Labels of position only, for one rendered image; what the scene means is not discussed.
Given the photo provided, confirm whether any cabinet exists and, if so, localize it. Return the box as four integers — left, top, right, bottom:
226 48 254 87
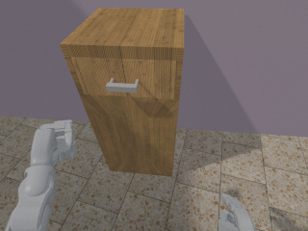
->
60 8 185 177

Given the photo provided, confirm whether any left robot hand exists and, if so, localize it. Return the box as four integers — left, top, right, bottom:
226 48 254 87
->
30 119 77 167

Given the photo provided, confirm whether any left robot forearm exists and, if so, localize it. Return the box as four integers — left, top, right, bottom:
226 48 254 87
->
5 165 57 231

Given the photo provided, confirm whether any right robot hand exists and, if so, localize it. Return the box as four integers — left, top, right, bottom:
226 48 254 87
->
218 193 256 231

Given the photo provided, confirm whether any handle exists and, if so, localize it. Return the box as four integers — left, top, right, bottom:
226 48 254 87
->
106 78 139 93

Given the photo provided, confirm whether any drawer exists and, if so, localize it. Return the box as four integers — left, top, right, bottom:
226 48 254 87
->
70 57 176 99

